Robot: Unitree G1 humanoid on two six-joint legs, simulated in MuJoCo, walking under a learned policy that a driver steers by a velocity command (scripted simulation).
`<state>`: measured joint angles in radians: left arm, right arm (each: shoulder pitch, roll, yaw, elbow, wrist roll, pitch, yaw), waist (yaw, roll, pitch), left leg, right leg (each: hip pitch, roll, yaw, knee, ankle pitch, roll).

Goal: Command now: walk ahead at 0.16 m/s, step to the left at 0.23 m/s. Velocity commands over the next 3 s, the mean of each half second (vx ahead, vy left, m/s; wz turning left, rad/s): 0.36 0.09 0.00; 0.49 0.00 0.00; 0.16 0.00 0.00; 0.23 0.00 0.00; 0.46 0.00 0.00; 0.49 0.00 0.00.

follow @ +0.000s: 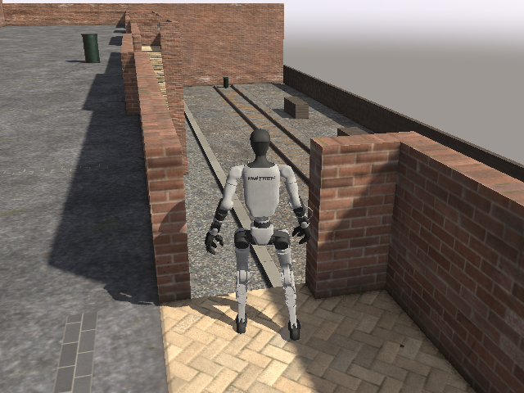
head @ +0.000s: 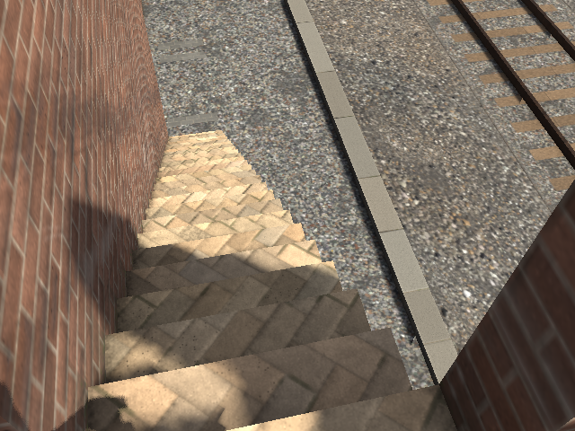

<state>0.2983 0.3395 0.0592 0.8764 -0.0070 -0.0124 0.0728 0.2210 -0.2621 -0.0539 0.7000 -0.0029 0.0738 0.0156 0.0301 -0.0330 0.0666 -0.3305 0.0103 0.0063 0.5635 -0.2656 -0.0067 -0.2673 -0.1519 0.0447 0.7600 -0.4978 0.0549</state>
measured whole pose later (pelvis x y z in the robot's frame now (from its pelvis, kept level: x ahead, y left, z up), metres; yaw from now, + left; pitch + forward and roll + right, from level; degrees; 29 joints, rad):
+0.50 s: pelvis +0.15 +0.09 +0.02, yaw +1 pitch +1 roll -2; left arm 0.14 0.27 0.07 0.80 -0.01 -0.05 -0.02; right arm 0.49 -0.20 -0.03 0.90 0.00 -0.07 -0.03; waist -0.05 -0.03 -0.01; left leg 0.06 -0.08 0.00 0.23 -0.31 0.11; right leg -0.74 -0.10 0.06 0.76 0.14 -0.01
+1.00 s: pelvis +0.41 +0.11 -0.02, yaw +0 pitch +2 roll -3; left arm 0.47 0.21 0.07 0.91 -0.02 -0.08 0.06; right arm 0.22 -0.28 -0.09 0.84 -0.02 -0.05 0.00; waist 0.04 0.03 -0.03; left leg -0.73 0.13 -0.13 0.85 0.29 0.03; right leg -0.26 0.01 -0.02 0.70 -0.48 -0.02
